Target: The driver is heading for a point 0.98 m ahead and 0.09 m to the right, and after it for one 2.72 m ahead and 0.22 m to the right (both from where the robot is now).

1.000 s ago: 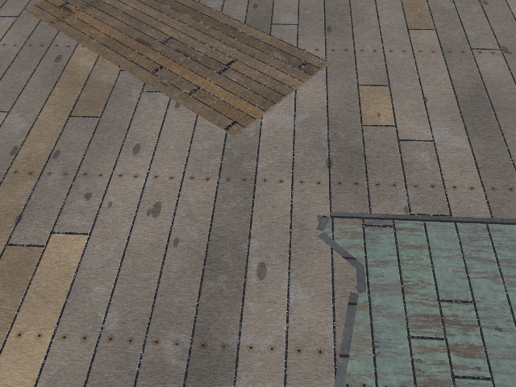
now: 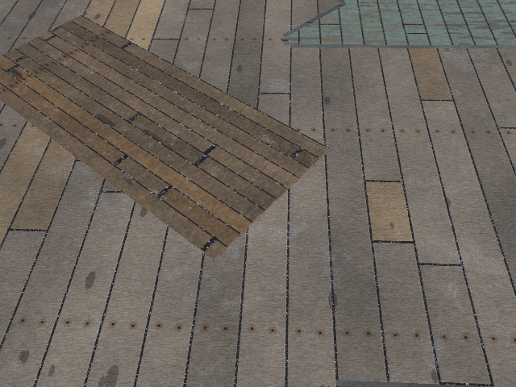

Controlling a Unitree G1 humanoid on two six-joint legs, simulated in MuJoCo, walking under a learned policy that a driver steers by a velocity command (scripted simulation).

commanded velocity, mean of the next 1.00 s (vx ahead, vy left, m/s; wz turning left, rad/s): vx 0.50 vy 0.00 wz -0.13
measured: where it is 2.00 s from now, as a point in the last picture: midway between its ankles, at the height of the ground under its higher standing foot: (320, 202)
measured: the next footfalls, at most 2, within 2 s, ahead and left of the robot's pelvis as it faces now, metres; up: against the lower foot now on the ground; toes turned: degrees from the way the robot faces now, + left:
left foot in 0.34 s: +0.36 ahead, +0.16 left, +0.00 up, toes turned +2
right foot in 0.90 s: +0.67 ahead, -0.08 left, +0.00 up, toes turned -8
